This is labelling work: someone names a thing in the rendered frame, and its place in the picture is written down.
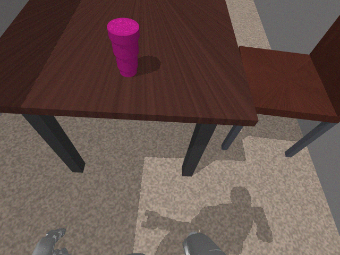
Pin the left robot hand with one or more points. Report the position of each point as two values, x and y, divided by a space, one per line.
46 244

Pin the chair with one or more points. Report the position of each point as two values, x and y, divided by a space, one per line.
295 85

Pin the table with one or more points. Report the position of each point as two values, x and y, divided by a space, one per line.
56 59

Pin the cup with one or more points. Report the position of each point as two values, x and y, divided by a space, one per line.
124 34

